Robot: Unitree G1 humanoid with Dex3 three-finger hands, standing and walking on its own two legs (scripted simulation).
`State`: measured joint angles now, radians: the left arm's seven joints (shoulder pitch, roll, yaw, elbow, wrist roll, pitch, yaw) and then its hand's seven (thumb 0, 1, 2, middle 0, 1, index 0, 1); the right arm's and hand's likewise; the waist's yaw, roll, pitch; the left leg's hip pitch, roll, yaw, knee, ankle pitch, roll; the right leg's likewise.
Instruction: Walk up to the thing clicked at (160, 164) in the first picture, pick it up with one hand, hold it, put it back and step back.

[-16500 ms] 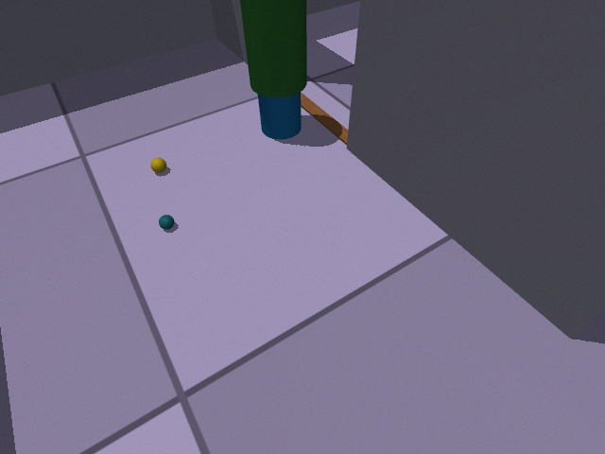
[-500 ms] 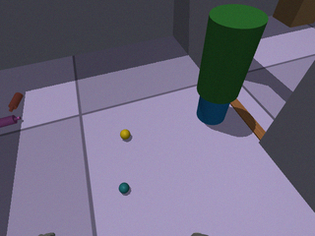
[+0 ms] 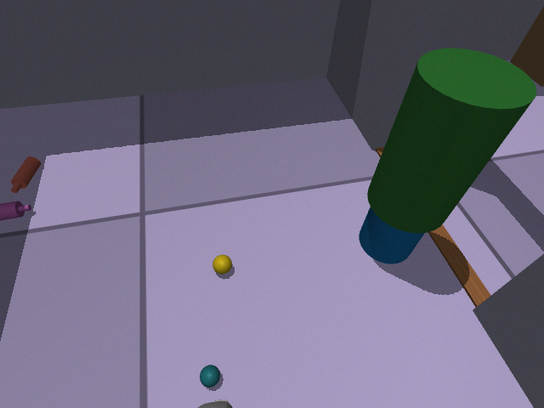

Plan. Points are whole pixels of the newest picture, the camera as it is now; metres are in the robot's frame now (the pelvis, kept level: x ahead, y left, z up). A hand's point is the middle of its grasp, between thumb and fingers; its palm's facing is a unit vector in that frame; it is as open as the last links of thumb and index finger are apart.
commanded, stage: walk up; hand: left
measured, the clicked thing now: (222, 264) +0.73 +0.21 -0.72
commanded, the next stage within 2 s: none
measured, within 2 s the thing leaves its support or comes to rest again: neither
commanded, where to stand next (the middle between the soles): +0.29 -0.03 m, yaw +0 degrees
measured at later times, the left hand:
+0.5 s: hand (148, 333) +0.25 +0.23 -0.10, palm faces -0.02 -0.90 -0.43, open 7.4 cm
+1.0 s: hand (160, 313) +0.30 +0.23 -0.15, palm faces -0.03 -0.93 -0.35, open 7.4 cm
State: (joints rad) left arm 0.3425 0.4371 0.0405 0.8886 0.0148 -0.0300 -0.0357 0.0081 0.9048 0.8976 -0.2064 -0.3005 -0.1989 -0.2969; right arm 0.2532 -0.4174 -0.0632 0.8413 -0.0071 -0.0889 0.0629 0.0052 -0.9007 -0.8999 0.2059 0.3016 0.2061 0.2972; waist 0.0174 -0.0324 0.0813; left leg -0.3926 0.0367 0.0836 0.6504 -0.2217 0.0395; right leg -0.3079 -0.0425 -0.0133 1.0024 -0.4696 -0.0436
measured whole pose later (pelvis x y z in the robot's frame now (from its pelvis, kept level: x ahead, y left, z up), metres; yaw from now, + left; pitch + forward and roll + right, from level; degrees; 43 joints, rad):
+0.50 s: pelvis +0.17 -0.05 +0.01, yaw +0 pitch -3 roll +0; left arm 0.26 0.39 0.05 0.85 0.01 -0.09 -0.04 0.00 0.91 0.90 -0.21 -0.30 -0.20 -0.30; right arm 0.32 -0.44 -0.04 0.88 0.00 -0.03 0.04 0.01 -0.90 -0.90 0.21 0.30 0.20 0.30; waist 0.00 0.08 0.09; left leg -0.41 0.04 -0.01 1.05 -0.41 0.03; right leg -0.31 -0.04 -0.08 0.59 -0.23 -0.03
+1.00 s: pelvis +0.25 -0.03 +0.01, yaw +0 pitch -2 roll -1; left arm 0.18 0.37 -0.02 1.03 0.00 -0.02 0.01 0.01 0.91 0.90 -0.21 -0.30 -0.20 -0.30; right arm 0.08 -0.35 0.01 0.99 0.01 -0.01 0.03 0.01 -0.90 -0.90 0.21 0.30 0.21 0.30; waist 0.02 0.01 0.08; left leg -0.35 0.05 0.02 0.60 -0.21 -0.01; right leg -0.22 -0.02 -0.03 0.60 -0.34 0.02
